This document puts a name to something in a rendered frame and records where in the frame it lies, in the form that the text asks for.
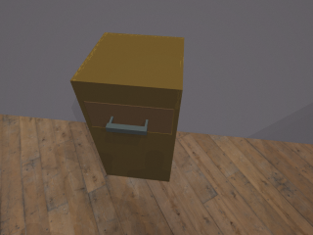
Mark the cabinet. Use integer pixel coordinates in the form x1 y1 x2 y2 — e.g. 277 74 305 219
70 32 185 182

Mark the drawer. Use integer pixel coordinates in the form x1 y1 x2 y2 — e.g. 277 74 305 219
84 101 174 134

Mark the handle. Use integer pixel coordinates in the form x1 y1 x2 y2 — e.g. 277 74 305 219
106 117 149 136

